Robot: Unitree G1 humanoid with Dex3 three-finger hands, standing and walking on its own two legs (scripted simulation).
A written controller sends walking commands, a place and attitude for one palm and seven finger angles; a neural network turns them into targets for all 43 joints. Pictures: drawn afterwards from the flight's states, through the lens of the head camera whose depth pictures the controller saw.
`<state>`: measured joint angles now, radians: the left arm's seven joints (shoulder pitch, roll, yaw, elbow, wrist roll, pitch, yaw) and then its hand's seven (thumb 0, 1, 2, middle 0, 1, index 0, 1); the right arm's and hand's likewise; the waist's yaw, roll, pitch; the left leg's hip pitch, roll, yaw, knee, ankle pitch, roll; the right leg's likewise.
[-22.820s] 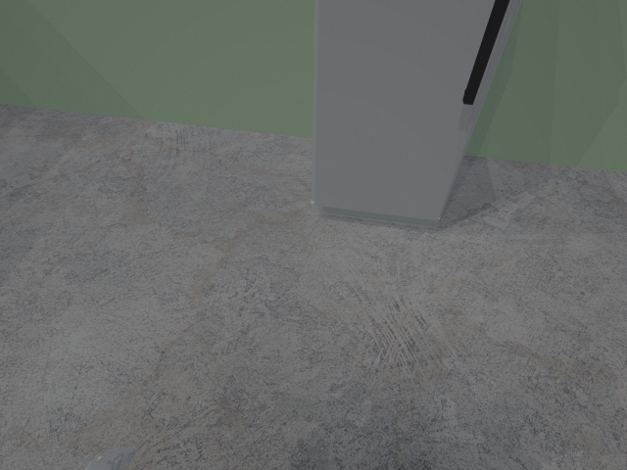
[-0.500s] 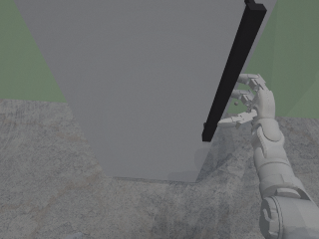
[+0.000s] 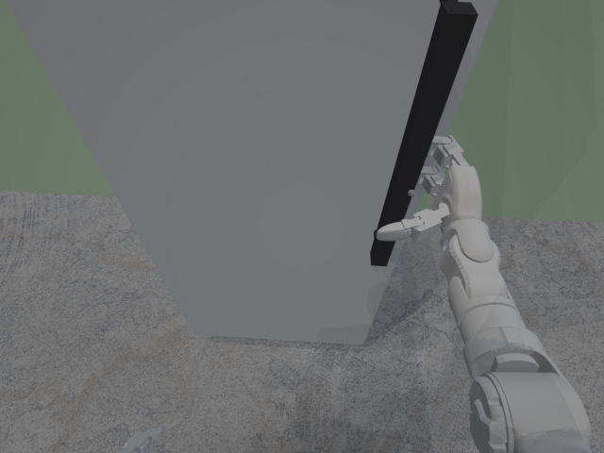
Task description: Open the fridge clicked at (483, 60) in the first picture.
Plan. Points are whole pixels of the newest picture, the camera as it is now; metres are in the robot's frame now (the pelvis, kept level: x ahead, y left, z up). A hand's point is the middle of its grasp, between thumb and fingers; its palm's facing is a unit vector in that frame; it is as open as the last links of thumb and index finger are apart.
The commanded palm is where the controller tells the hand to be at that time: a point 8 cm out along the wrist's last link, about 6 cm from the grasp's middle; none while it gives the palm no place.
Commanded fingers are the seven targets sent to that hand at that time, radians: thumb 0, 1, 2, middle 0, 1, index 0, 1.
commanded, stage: slide the fingers in behind the handle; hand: right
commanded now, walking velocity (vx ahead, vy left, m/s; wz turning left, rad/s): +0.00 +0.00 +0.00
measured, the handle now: (403, 163) +0.49 -0.07 +0.13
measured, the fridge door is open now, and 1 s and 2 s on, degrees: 0 0 0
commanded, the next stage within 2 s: grip the handle and tug to test in 1.12 s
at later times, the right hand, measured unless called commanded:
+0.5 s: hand (399, 195) +0.44 -0.07 +0.12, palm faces -0.08 +1.00 +0.01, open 14.0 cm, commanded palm +0.41 -0.12 +0.12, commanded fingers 0.00 0.50 -0.30 0.30 1.20 0.30 1.20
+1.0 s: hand (393, 198) +0.43 -0.06 +0.12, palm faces -0.05 +1.00 -0.01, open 14.0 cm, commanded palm +0.41 -0.12 +0.12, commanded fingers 0.00 0.50 -0.30 0.30 1.20 0.30 1.20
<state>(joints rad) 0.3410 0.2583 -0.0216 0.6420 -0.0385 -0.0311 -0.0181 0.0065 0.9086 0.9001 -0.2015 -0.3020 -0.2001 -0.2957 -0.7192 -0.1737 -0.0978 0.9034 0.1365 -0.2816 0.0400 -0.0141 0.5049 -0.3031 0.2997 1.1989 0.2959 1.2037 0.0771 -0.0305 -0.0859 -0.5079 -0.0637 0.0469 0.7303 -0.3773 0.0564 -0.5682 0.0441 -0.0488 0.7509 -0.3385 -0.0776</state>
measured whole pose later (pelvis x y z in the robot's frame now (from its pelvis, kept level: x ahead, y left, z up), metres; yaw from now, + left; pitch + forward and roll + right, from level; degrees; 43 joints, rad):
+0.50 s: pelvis +0.00 +0.00 +0.00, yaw +0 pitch +8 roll +1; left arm 0.36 0.26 -0.01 0.65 -0.03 -0.03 -0.02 0.01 0.91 0.90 -0.20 -0.30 -0.20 -0.30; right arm -0.66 -0.13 -0.07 0.82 0.14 -0.27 -0.01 -0.01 0.50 -0.30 0.30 1.20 0.30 1.20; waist 0.07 -0.03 -0.09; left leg -0.49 -0.07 0.04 0.72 -0.38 0.06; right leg -0.55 0.04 -0.05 0.74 -0.34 -0.07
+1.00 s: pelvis -0.01 +0.02 +0.00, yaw +0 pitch +7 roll +0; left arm 0.34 0.25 -0.02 0.64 -0.03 -0.02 -0.01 0.01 0.91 0.90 -0.20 -0.30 -0.20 -0.30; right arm -0.68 -0.15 -0.08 0.87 0.13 -0.26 -0.02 -0.01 0.50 -0.30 0.30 1.20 0.29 1.20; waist 0.07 -0.03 -0.07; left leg -0.47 -0.08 0.05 0.70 -0.36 0.08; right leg -0.53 0.03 -0.04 0.72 -0.32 -0.05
